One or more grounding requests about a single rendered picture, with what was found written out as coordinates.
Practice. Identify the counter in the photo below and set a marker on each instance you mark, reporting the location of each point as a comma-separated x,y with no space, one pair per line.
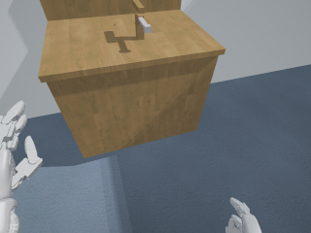
118,87

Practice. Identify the robot right hand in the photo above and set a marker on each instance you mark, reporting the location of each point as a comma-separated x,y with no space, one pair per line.
246,224

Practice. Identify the robot left hand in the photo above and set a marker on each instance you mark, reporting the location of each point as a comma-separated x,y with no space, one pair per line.
11,126

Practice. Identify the robot left forearm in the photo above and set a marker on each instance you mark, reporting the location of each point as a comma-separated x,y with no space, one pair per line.
9,221

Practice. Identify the tap lever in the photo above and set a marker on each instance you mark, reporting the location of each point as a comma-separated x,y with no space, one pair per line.
147,28

